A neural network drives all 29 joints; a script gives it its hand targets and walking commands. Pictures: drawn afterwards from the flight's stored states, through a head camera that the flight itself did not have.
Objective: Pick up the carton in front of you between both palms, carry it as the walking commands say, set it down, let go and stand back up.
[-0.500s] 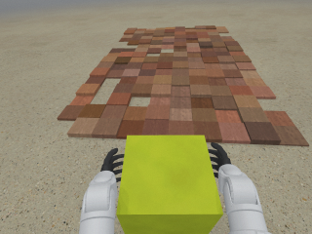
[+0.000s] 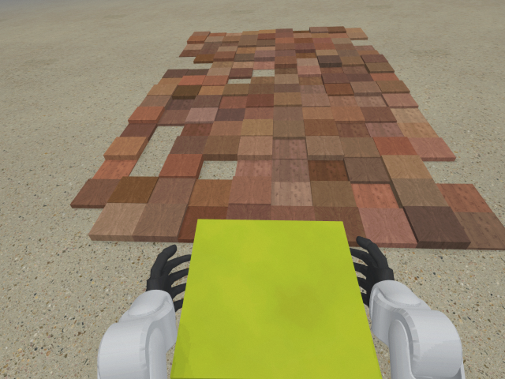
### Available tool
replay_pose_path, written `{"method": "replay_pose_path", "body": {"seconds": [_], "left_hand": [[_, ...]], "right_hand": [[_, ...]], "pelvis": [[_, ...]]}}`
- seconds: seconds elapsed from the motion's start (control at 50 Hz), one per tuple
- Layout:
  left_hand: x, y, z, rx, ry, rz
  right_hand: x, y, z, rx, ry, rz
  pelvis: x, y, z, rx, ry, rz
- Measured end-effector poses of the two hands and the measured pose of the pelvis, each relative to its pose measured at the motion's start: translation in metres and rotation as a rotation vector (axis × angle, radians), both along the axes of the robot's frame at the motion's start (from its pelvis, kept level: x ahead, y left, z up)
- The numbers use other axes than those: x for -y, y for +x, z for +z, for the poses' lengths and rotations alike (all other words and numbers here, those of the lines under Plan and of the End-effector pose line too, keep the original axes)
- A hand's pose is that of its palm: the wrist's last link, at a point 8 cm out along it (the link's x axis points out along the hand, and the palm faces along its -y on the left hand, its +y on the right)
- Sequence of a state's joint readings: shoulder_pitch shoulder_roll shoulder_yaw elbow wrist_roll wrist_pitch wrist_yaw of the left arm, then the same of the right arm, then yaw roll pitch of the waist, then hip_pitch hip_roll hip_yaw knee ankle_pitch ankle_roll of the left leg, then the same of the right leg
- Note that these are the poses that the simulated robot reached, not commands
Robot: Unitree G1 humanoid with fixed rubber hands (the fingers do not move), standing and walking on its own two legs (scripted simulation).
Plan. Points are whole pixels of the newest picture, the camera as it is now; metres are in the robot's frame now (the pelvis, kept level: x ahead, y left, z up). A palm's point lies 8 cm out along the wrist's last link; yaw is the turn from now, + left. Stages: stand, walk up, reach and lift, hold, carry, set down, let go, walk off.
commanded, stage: carry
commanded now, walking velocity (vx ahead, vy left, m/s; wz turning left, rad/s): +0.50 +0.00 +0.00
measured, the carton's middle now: (267, 324) +0.23 +0.00 +0.02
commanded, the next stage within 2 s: none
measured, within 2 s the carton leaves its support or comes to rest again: neither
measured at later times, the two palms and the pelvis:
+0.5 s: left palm (207, 166) +0.54 +0.11 +0.09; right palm (343, 152) +0.58 -0.19 +0.08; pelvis +0.31 -0.06 +0.01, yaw +3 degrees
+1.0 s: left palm (203, 67) +0.99 +0.15 +0.13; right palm (300, 59) +0.98 -0.15 +0.14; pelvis +0.64 +0.01 +0.00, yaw +1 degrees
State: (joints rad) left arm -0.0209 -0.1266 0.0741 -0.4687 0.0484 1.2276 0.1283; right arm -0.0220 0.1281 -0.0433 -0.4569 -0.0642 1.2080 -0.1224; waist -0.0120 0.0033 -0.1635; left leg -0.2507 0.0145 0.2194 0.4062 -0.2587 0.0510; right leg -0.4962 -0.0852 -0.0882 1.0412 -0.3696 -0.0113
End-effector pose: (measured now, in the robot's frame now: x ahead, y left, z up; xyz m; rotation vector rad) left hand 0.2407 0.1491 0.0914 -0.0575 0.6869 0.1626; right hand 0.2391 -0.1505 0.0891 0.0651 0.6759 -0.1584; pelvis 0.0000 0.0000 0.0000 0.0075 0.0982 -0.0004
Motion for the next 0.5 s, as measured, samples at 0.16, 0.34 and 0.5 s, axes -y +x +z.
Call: {"method": "replay_pose_path", "body": {"seconds": [0.16, 0.34, 0.5], "left_hand": [[0.022, 0.104, 0.006, 0.026, -0.003, -0.025], [0.040, 0.218, -0.024, -0.025, 0.028, 0.057], [0.039, 0.302, -0.005, -0.036, 0.035, 0.102]], "right_hand": [[0.022, 0.100, 0.011, 0.026, 0.002, -0.030], [0.040, 0.241, -0.025, -0.025, 0.029, 0.054], [0.037, 0.336, -0.010, -0.033, 0.018, 0.105]], "pelvis": [[0.017, 0.099, 0.000, 0.008, -0.016, 0.010], [0.054, 0.222, -0.019, 0.028, -0.016, 0.060], [0.060, 0.315, 0.009, 0.012, 0.022, 0.056]]}}
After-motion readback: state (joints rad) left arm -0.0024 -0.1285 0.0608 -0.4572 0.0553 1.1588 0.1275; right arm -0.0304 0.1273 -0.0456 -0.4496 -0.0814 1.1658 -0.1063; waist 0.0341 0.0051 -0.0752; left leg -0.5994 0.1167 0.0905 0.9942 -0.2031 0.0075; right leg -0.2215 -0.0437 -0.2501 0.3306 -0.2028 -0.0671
